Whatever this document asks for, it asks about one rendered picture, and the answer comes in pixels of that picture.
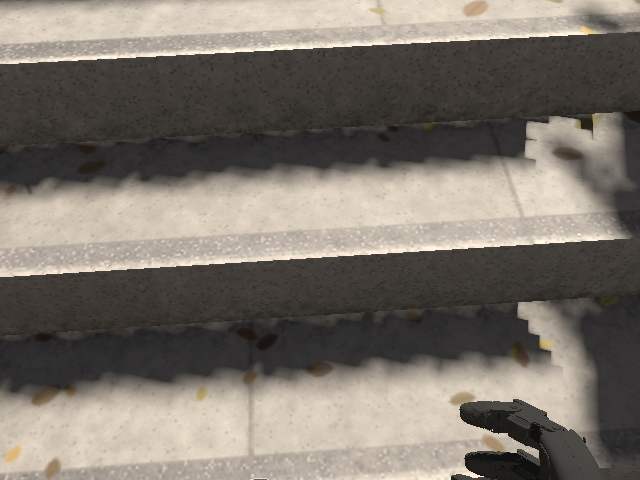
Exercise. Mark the right robot hand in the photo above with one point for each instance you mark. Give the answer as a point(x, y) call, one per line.
point(563, 455)

